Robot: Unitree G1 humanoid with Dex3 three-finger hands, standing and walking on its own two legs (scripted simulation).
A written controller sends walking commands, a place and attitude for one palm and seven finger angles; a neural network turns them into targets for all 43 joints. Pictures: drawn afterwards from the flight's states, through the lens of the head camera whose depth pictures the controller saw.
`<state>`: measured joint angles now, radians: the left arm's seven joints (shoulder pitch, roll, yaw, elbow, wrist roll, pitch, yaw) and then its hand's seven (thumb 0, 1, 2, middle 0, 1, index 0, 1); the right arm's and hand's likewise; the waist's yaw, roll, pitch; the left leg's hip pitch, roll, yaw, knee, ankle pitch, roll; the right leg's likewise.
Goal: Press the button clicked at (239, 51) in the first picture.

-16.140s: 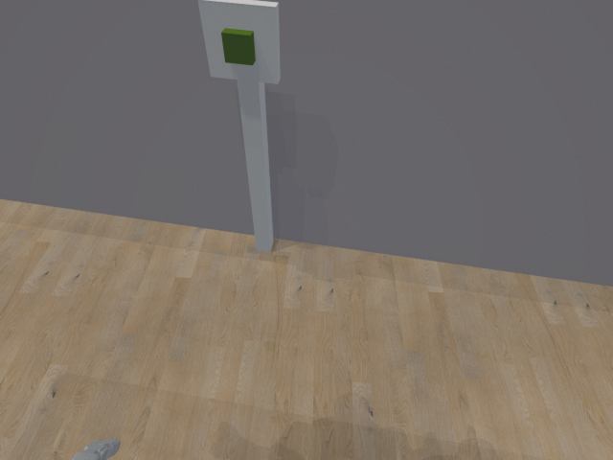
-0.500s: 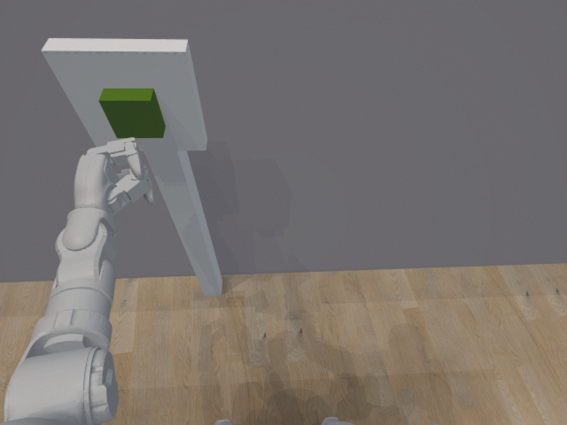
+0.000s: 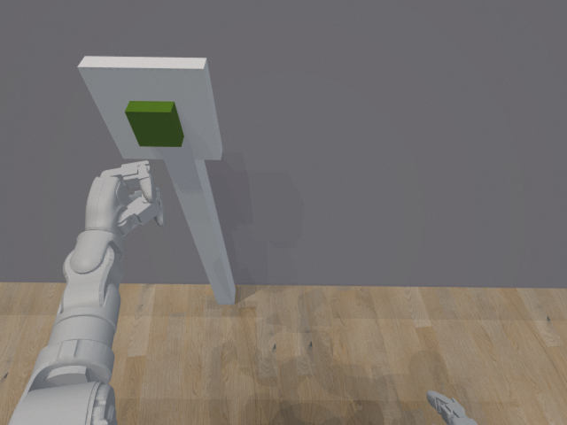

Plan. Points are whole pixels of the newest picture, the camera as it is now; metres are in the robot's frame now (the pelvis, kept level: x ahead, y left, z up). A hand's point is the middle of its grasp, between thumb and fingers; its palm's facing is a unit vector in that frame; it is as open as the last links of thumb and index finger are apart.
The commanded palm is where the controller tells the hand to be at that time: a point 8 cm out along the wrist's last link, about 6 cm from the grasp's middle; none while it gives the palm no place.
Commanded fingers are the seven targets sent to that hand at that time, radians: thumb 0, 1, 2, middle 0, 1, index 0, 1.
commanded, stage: draw the hand back to the body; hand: left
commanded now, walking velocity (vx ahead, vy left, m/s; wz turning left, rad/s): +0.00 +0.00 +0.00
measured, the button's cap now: (156, 123) +0.55 +0.21 +0.11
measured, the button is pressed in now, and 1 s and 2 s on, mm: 0 0 0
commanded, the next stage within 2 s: step back with the hand held close in 1.36 s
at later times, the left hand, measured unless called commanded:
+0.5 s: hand (98, 260) +0.29 +0.21 +0.13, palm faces +0.15 -0.97 -0.19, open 3.1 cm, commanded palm +0.24 +0.26 +0.15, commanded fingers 0.00 0.90 0.90 -1.30 -1.50 -1.30 -1.50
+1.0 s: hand (12, 314) +0.21 +0.24 +0.17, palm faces +0.36 -0.85 -0.39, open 3.1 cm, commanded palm +0.15 +0.29 +0.20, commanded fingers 0.00 0.90 0.90 -1.30 -1.50 -1.30 -1.50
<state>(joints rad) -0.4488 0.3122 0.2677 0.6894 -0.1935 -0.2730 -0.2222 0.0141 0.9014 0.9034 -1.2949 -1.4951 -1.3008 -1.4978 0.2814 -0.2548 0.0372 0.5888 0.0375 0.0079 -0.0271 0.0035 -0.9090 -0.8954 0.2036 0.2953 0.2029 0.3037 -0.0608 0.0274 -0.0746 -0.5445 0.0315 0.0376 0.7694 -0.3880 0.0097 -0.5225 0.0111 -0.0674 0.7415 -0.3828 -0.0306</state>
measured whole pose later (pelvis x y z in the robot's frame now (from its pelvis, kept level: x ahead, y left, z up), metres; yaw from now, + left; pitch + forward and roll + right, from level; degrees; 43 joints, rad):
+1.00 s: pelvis +0.02 +0.01 +0.03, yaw +0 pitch -4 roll -1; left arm 0.49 0.32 0.24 -0.42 -0.05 -0.06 0.10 0.01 0.89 0.90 -1.30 -1.49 -1.30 -1.50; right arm 0.19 -0.22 0.04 0.62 -0.01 -0.05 -0.06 0.01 -0.91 -0.90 0.20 0.30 0.20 0.30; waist 0.06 0.07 0.01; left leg -0.07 0.01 0.05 0.40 -0.26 0.02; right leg -0.04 0.01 -0.06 0.36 -0.25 -0.01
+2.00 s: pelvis -0.04 +0.03 +0.03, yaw -1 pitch +1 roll -1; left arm 0.64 0.40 0.37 -0.58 -0.03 -0.19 0.12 0.01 0.89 0.90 -1.30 -1.49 -1.31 -1.50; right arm 0.18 -0.22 0.00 0.53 0.01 -0.01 -0.07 0.01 -0.91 -0.90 0.20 0.30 0.20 0.30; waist 0.00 0.01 0.03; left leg -0.32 -0.01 0.08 0.51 -0.21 0.06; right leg -0.30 -0.02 -0.03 0.48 -0.19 0.02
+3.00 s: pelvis -0.19 +0.03 +0.01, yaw -3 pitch +0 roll -4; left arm 0.65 0.49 0.40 -0.68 -0.08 -0.30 0.10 0.01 0.89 0.90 -1.30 -1.49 -1.31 -1.50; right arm 0.16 -0.17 0.03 0.61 -0.01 -0.09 -0.06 0.01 -0.90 -0.89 0.21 0.30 0.21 0.30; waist -0.02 0.00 0.00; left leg -0.54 0.03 0.00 0.53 -0.12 0.00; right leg -0.12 0.06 -0.02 0.50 -0.39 0.00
